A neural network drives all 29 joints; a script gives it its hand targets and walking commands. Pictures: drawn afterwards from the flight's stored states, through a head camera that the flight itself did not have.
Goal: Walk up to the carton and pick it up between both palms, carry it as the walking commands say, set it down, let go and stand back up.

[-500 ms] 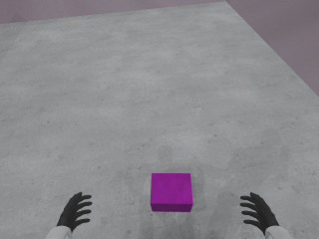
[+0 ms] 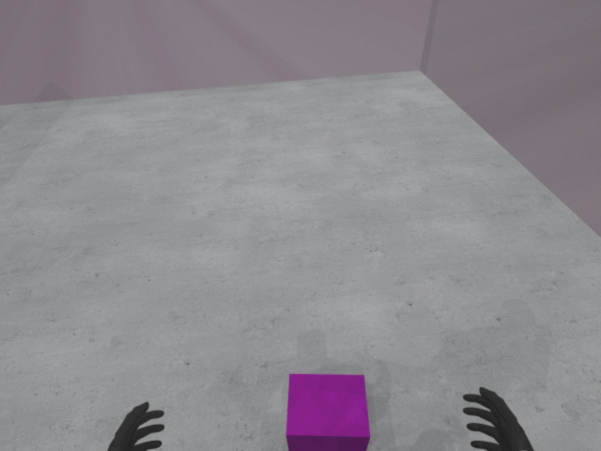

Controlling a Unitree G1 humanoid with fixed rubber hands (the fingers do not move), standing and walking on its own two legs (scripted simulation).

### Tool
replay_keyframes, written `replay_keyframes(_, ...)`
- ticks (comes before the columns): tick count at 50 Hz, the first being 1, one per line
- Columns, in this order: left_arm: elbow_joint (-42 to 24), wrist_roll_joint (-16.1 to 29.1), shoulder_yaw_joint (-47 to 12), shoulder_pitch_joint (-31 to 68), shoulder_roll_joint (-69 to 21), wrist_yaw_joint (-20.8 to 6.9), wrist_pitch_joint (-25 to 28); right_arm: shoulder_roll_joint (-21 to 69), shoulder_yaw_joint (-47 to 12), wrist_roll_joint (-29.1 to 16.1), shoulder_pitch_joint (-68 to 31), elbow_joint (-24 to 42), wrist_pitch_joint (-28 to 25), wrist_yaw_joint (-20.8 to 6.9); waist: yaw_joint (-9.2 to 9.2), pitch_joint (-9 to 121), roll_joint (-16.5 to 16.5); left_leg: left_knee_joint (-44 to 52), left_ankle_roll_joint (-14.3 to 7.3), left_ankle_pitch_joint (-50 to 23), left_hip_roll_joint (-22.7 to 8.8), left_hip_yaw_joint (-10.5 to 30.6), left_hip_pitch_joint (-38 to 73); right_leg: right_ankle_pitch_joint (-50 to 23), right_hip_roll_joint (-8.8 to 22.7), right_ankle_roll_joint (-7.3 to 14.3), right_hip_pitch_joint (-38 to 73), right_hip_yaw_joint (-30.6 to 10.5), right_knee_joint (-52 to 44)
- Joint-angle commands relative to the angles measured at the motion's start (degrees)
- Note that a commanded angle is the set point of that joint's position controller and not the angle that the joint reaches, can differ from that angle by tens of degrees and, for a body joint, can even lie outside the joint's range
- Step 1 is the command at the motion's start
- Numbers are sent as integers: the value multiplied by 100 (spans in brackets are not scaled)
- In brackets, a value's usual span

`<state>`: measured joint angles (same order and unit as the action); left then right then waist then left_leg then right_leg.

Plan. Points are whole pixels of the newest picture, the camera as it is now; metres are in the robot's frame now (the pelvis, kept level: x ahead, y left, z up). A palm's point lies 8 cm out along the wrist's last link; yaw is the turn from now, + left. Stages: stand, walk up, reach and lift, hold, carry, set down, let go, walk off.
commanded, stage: stand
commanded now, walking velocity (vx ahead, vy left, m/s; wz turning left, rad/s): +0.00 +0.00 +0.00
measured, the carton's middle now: (326, 414) +0.43 -0.03 -0.68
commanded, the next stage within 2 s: none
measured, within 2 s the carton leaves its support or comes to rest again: neither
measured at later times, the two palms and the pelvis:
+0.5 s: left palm out of the picture +0.11 +0.26 -0.08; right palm out of the picture +0.13 -0.26 -0.08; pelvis -0.02 +0.00 +0.00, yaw +0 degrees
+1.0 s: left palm out of the picture +0.08 +0.26 -0.08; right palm out of the picture +0.10 -0.27 -0.09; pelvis -0.04 -0.01 +0.00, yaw +0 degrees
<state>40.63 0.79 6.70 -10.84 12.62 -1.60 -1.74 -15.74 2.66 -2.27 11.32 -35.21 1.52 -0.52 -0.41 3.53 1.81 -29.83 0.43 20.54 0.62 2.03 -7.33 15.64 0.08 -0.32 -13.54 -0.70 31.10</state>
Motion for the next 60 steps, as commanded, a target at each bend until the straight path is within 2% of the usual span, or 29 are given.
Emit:
replay_keyframes(1, -473, -368, 116, 170, 1358, 181, 323, -1134, 382, 588, 59, 342, -344, 164, -47, 264, -44, 293, -98, -2278, -411, 243, -495, -1618, 300, 152, 292, -273, -376)
replay_keyframes(19, -148, -351, 125, 262, 1394, 185, 402, -1231, 387, 575, 59, -5, -436, 201, -7, 118, -214, 512, -192, -1782, -491, 378, -474, -1356, 415, 200, 231, -392, -535)
replay_keyframes(26, -48, -361, 131, 312, 1422, 168, 430, -1222, 355, 578, 27, -134, -467, 188, 18, -60, -192, 627, -207, -1307, -505, 444, -516, -808, 427, 196, 85, -460, -672)
replay_keyframes(27, -36, -354, 134, 328, 1435, 174, 429, -1243, 357, 587, 7, -153, -473, 175, 7, -162, -282, 671, -204, -1215, -498, 450, -577, -746, 421, 193, 72, -480, -723)
replay_keyframes(28, -3, -338, 137, 283, 1432, 163, 434, -1228, 355, 595, 96, -179, -479, 178, 8, -134, -187, 669, -222, -1189, -511, 461, -589, -717, 448, 204, 79, -477, -709)
replay_keyframes(30, 38, -357, 117, 276, 1439, 166, 440, -1264, 370, 592, 53, -221, -471, 170, 7, -299, -324, 738, -227, -1048, -496, 481, -602, -563, 435, 211, -55, -503, -770)
replay_keyframes(31, 36, -355, 117, 305, 1437, 165, 451, -1250, 369, 588, 45, -231, -482, 166, 11, -318, -223, 714, -235, -986, -493, 480, -644, -479, 435, 201, -54, -516, -799)
replay_keyframes(33, 94, -346, 112, 311, 1451, 164, 449, -1241, 358, 584, 97, -283, -492, 153, 19, -349, -338, 697, -222, -957, -471, 463, -625, -286, 465, 215, -66, -575, -854)
replay_keyframes(39, 181, -327, 105, 364, 1464, 140, 473, -1274, 348, 598, 13, -416, -511, 142, -2, -537, -271, 830, -264, -595, -498, 531, -755, 2, 450, 208, -154, -588, -888)
replay_keyframes(40, 205, -335, 117, 377, 1515, 147, 468, -1278, 355, 593, 33, -431, -522, 128, 12, -558, -362, 824, -256, -537, -482, 520, -767, 81, 467, 221, -166, -639, -946)
replay_keyframes(45, 272, -313, 107, 414, 1520, 152, 466, -1271, 342, 585, 7, -554, -531, 123, -8, -697, -317, 845, -274, -621, -497, 537, -785, 101, 455, 224, -235, -642, -957)
replay_keyframes(47, 307, -311, 106, 417, 1541, 150, 455, -1287, 347, 585, 45, -591, -535, 124, 16, -845, -430, 856, -280, -497, -493, 547, -816, 346, 495, 234, -345, -702, -1045)
replay_keyframes(52, 367, -294, 100, 419, 1576, 146, 457, -1327, 339, 567, 15, -679, -540, 112, 4, -865, -314, 891, -290, -487, -503, 534, -822, 391, 495, 241, -333, -707, -1040)
replay_keyframes(56, 412, -282, 90, 437, 1581, 139, 469, -1333, 336, 564, -20, -772, -547, 122, -10, -815, -361, 906, -304, -465, -527, 557, -808, 300, 494, 235, -256, -704, -1019)
replay_keyframes(60, 476, -277, 81, 431, 1565, 153, 463, -1316, 313, 555, -54, -821, -548, 132, -27, -870, -240, 938, -316, -558, -540, 578, -833, 180, 491, 254, -198, -700, -968)
